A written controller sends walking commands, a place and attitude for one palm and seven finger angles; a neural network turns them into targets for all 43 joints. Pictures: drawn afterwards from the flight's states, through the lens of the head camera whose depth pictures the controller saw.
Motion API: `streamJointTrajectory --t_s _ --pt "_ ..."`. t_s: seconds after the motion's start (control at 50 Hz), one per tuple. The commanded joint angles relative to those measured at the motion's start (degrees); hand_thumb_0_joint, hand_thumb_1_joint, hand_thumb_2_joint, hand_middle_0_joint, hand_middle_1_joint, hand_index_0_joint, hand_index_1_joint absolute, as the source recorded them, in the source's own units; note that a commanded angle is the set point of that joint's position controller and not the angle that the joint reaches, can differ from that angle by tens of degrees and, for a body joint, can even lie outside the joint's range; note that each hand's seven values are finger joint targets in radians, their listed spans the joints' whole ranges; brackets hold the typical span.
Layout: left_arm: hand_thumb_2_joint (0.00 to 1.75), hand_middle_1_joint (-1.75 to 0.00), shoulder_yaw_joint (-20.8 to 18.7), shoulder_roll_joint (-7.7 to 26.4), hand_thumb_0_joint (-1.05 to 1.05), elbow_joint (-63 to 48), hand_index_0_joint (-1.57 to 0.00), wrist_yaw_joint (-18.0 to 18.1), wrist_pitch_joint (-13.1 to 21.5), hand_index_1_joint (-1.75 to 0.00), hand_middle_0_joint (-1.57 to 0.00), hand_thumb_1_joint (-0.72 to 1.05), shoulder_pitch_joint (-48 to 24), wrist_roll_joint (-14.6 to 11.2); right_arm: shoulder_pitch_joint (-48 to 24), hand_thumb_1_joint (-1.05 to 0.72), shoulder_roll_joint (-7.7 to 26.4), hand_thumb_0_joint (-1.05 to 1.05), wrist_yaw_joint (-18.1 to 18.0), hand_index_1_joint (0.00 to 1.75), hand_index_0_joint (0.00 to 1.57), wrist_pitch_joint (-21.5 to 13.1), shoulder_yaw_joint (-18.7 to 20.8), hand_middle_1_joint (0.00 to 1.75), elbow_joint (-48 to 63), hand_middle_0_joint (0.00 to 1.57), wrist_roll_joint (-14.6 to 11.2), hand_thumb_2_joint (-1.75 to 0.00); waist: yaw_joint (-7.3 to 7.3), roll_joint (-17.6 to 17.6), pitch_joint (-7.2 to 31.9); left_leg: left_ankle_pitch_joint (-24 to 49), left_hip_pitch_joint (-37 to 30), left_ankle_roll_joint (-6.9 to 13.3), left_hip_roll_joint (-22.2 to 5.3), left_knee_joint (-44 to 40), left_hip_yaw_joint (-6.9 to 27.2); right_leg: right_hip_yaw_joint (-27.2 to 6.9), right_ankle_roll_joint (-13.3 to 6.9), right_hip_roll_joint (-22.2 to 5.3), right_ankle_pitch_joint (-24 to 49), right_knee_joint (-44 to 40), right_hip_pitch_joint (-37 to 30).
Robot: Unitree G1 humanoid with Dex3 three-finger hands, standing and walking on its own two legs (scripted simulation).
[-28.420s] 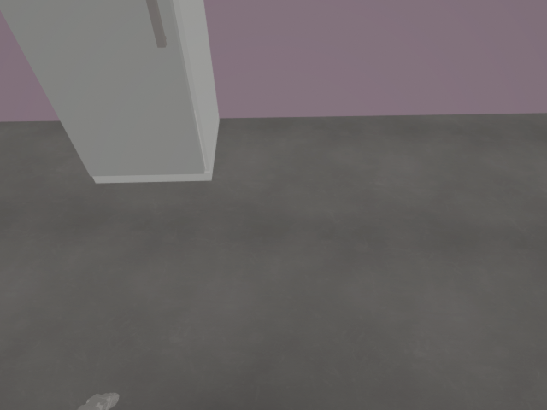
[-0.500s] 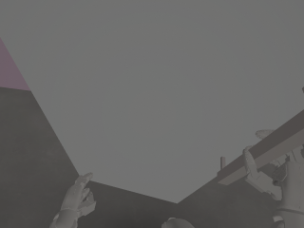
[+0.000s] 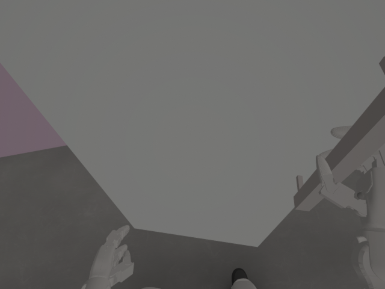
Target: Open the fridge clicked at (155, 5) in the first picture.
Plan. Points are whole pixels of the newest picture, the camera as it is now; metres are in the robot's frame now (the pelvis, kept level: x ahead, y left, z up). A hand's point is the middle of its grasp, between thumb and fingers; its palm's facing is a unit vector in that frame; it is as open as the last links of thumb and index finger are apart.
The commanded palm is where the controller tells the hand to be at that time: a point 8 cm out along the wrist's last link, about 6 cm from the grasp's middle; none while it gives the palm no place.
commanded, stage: walk backward, drawing the door open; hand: right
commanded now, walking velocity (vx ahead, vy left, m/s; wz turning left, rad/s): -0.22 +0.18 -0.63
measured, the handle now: (333, 153) +0.32 -0.20 +0.15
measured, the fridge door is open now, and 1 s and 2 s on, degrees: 21 57 72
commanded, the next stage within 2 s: stop walking and hold the door back in 1.30 s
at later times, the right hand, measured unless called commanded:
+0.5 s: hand out of the picture +0.13 -0.12 +0.15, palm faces +0.51 +0.82 -0.25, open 7.2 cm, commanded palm +0.07 -0.15 +0.15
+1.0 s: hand out of the picture +0.00 -0.01 +0.15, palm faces +0.79 +0.57 -0.22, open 7.1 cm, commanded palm -0.07 -0.01 +0.16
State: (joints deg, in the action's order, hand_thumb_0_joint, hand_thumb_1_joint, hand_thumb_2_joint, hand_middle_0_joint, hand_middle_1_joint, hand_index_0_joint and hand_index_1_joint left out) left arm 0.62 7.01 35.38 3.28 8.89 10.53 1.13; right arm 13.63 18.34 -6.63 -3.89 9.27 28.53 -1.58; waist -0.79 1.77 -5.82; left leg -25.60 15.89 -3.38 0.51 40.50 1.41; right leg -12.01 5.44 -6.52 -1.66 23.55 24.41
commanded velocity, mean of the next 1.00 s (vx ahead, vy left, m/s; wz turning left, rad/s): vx -0.19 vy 0.23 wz -0.75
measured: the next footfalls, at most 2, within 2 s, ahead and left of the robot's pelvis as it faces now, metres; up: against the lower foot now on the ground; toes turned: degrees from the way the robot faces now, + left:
left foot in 0.04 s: -0.02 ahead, +0.17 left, +0.00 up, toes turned -1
right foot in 0.28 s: +0.00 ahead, -0.02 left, +0.00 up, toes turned -19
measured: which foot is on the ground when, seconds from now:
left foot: up 0.00-0.02, down 0.04-0.28, up 0.30-0.64, down 0.66-0.94, up 0.96-1.00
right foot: down 0.00-0.04, up 0.06-0.26, down 0.28-0.64, up 0.66-0.92, down 0.94-1.00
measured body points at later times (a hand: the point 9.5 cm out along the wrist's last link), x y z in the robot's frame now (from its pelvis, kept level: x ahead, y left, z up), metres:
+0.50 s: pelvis -0.08 +0.15 +0.01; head -0.03 +0.12 +0.45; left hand +0.15 +0.30 -0.08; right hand +0.09 -0.16 +0.17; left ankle +0.02 +0.29 -0.65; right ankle -0.04 -0.01 -0.73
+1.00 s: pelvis -0.09 +0.32 -0.01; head -0.05 +0.27 +0.44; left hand +0.20 +0.38 -0.09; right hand -0.05 -0.03 +0.17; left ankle -0.04 +0.40 -0.69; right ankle -0.13 +0.25 -0.73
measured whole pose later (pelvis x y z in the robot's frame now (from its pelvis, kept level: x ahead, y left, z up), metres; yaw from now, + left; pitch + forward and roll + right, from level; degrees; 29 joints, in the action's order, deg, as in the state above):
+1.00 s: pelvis -0.09 +0.32 -0.01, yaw -43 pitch -1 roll -1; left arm -1.9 10.8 35.7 6.1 6.3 7.9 1.7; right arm 8.9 16.6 -5.0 -7.1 11.3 25.4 -2.6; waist -1.1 -3.1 -9.1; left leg -29.4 24.0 -1.6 -2.7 57.5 -6.0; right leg 8.5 -3.2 0.5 -15.8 33.4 15.5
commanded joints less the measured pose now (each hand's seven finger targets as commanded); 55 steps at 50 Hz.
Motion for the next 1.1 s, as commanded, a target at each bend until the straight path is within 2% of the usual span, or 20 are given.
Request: streamJointTrajectory --t_s 0.0,0.02,0.06,0.22,0.24,0.26,0.28,0.3,0.42,0.5,0.58,0.62,0.64,0.66,0.7,0.88,0.9,0.92,0.94,1.08 --pt "0.90 -0.30 -2.87 6.60 0.00 -6.07 -0.20 0.57 2.95 -0.30 -0.20 0.90 -4.14 -0.73 -9.44 -0.90 8.21 0.00 -1.43 1.40 0.45 -8.34 8.68 1.40 16.61 0.45 0.08 -0.90 1.07 3.04 15.16 14.17 -7.19 3.71 -3.73 -28.03 -1.14 5.87 -4.43 6.30 -18.06 9.63 -7.54" --pt "0.90 -0.30 -2.37 5.20 0.00 -5.93 -0.20 0.91 2.05 -0.30 -0.20 0.90 -5.76 -0.95 -9.72 -0.90 11.57 0.00 -1.39 1.40 0.45 -8.30 10.98 1.40 17.43 0.45 -0.06 -0.90 1.73 -12.54 14.59 20.60 -4.59 7.87 -13.65 -27.99 5.61 12.53 -1.94 10.15 -24.40 27.54 -1.34" --pt "0.90 -0.30 -3.24 6.62 0.00 -5.13 -0.20 1.44 2.15 -0.30 -0.20 0.90 -7.04 -1.10 -11.82 -0.90 12.86 0.00 -1.76 1.40 0.45 -8.41 14.20 1.40 15.29 0.45 0.39 -0.90 2.62 -11.34 17.71 42.37 -3.76 11.25 -21.11 -21.05 6.07 8.54 -3.54 8.22 -31.25 48.44 5.88" --pt "0.90 -0.30 -2.01 6.94 0.00 -7.93 -0.20 4.16 0.93 -0.30 -0.20 0.90 -4.87 0.89 -4.97 -0.90 6.05 0.00 0.22 1.40 0.45 -9.20 9.20 1.40 13.46 0.45 -0.52 -0.90 0.54 -7.82 17.00 59.09 -13.32 7.59 -11.76 1.29 -8.04 21.73 -3.47 7.79 -11.38 3.58 -9.28" --pt "0.90 -0.30 -2.77 7.76 0.00 -7.65 -0.20 4.33 0.94 -0.30 -0.20 0.90 -2.18 0.86 -7.12 -0.90 5.44 0.00 0.18 1.40 0.45 -9.21 7.78 1.40 14.36 0.45 -0.64 -0.90 -1.97 -2.87 19.98 47.59 -1.76 4.05 -9.53 12.72 -9.02 16.19 -5.24 3.86 6.67 -2.83 -24.89" --pt "0.90 -0.30 -4.16 10.92 0.00 -7.99 -0.20 4.08 1.42 -0.30 -0.20 0.90 -2.32 0.95 -5.98 -0.90 4.04 0.00 0.49 1.40 0.45 -9.30 5.72 1.40 14.16 0.45 -1.17 -0.90 -0.60 10.26 20.56 5.45 17.47 -0.76 -1.03 26.67 -8.15 -7.34 -12.81 -15.17 42.88 -3.43 -39.58" --pt "0.90 -0.30 -3.26 9.99 0.00 -7.18 -0.20 2.32 1.81 -0.30 -0.20 0.90 -1.47 1.13 -9.96 -0.90 4.12 0.00 0.94 1.40 0.45 -10.35 4.64 1.40 15.84 0.45 0.47 -0.90 0.26 10.87 22.20 -13.56 22.23 -0.40 0.34 33.33 0.66 -21.57 -18.76 -23.70 57.34 -0.97 -41.41" --pt "0.90 -0.30 -3.67 10.65 0.00 -6.46 -0.20 1.07 2.01 -0.30 -0.20 0.90 -2.75 0.96 -11.92 -0.90 7.10 0.00 0.67 1.40 0.45 -11.08 7.67 1.40 15.92 0.45 1.69 -0.90 0.09 4.73 20.20 -9.51 24.17 0.80 -0.79 33.45 3.97 -18.15 -19.48 -23.40 47.55 -1.08 -38.87" --pt "0.90 -0.30 -4.40 9.68 0.00 -5.59 -0.20 0.87 1.67 -0.30 -0.20 0.90 -4.80 -0.80 -15.24 -0.90 4.64 0.00 0.67 1.40 0.45 -6.93 5.99 1.40 13.87 0.45 0.81 -0.90 0.32 12.53 14.46 8.87 7.73 -0.47 -1.53 21.49 0.64 0.96 -10.39 -8.25 -3.36 -7.56 -12.39" --pt "0.90 -0.30 -3.79 10.28 0.00 -7.69 -0.20 0.96 1.24 -0.30 -0.20 0.90 -5.97 -1.38 -16.70 -0.90 5.75 0.00 -0.08 1.40 0.45 -5.66 7.41 1.40 11.26 0.45 -0.10 -0.90 0.59 20.55 11.53 3.43 -2.05 -0.41 1.20 12.47 -4.52 -0.70 -10.70 -6.80 -30.80 -15.14 0.06" --pt "0.90 -0.30 -3.78 9.40 0.00 -8.46 -0.20 0.97 1.42 -0.30 -0.20 0.90 -6.73 -0.90 -15.06 -0.90 6.92 0.00 -0.67 1.40 0.45 -5.69 9.98 1.40 9.25 0.45 -0.80 -0.90 2.56 15.22 14.11 1.77 -17.30 1.09 2.91 -12.04 -5.77 0.46 -7.70 -2.16 -29.75 -5.18 5.06" --pt "0.90 -0.30 -3.24 5.27 0.00 -7.12 -0.20 1.06 0.94 -0.30 -0.20 0.90 -5.96 -1.33 -16.06 -0.90 12.88 0.00 -0.57 1.40 0.45 -5.17 13.14 1.40 10.77 0.45 -0.37 -0.90 2.53 -15.85 13.43 1.78 -6.70 6.94 -14.78 -30.63 9.77 12.52 -1.57 9.64 -29.02 29.93 4.13" --pt "0.90 -0.30 -3.09 6.43 0.00 -6.96 -0.20 1.66 1.26 -0.30 -0.20 0.90 -7.56 -1.42 -18.72 -0.90 14.18 0.00 -0.76 1.40 0.45 -5.54 13.81 1.40 10.55 0.45 0.32 -0.90 2.81 -19.05 12.36 12.61 -1.53 10.90 -21.84 -29.16 19.64 10.31 -1.98 10.50 -32.65 48.50 10.31" --pt "0.90 -0.30 -2.70 6.75 0.00 -5.39 -0.20 1.47 1.41 -0.30 -0.20 0.90 -7.01 -0.13 -19.37 -0.90 12.86 0.00 -1.56 1.40 0.45 -5.80 13.82 1.40 8.31 0.45 0.36 -0.90 1.68 -7.66 13.11 32.40 -2.56 12.61 -23.79 -24.54 14.70 8.23 -2.39 9.00 -33.49 53.08 11.05" --pt "0.90 -0.30 -4.19 7.13 0.00 -6.71 -0.20 1.64 1.04 -0.30 -0.20 0.90 -6.33 -0.75 -15.87 -0.90 12.80 0.00 -0.48 1.40 0.45 -6.54 14.19 1.40 12.53 0.45 -0.25 -0.90 0.94 -11.21 16.16 52.57 -14.78 12.36 -19.99 -14.77 3.02 11.48 -1.49 6.41 -30.57 53.11 12.89" --pt "0.90 -0.30 -2.82 7.35 0.00 -9.08 -0.20 4.09 -0.47 -0.30 -0.20 0.90 -2.79 0.48 -10.63 -0.90 6.06 0.00 0.27 1.40 0.45 -7.21 8.34 1.40 11.85 0.45 -1.17 -0.90 -0.15 -7.55 19.55 56.36 -13.63 8.18 -13.29 1.03 -8.46 23.16 -3.03 7.76 -11.60 0.68 -13.32" --pt "0.90 -0.30 -3.42 8.35 0.00 -9.02 -0.20 4.19 -0.45 -0.30 -0.20 0.90 -1.23 0.38 -12.85 -0.90 6.24 0.00 0.22 1.40 0.45 -7.55 7.55 1.40 13.31 0.45 -1.20 -0.90 -2.45 -1.48 21.55 42.45 -0.04 4.40 -10.76 13.03 -9.67 16.28 -5.04 2.30 6.13 -3.41 -28.94" --pt "0.90 -0.30 -4.49 11.23 0.00 -9.59 -0.20 3.81 0.21 -0.30 -0.20 0.90 -2.67 0.49 -13.50 -0.90 5.33 0.00 0.39 1.40 0.45 -8.53 6.49 1.40 14.88 0.45 -1.27 -0.90 -0.30 13.74 21.81 0.65 19.04 -0.61 -1.60 25.99 -8.76 -9.32 -13.07 -17.59 43.18 -3.98 -40.74" --pt "0.90 -0.30 -3.55 10.33 0.00 -8.05 -0.20 2.24 0.62 -0.30 -0.20 0.90 -2.13 0.72 -14.65 -0.90 6.95 0.00 0.81 1.40 0.45 -9.70 6.70 1.40 14.87 0.45 0.78 -0.90 0.43 13.82 21.80 -13.72 23.45 -0.07 -1.39 31.32 -0.25 -19.56 -19.02 -24.60 56.40 -1.18 -41.91" --pt "0.90 -0.30 -4.24 9.95 0.00 -6.38 -0.20 0.59 0.45 -0.30 -0.20 0.90 -3.94 -1.23 -18.50 -0.90 4.26 0.00 0.90 1.40 0.45 -6.50 4.66 1.40 12.38 0.45 0.62 -0.90 0.18 13.34 14.80 8.52 11.73 -0.64 -2.03 20.57 -1.46 5.27 -10.42 -8.52 10.82 -4.71 -18.91"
